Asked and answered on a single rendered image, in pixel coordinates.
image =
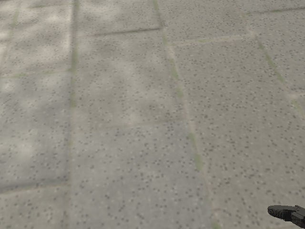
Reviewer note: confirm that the robot right hand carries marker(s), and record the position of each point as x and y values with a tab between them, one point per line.
294	214

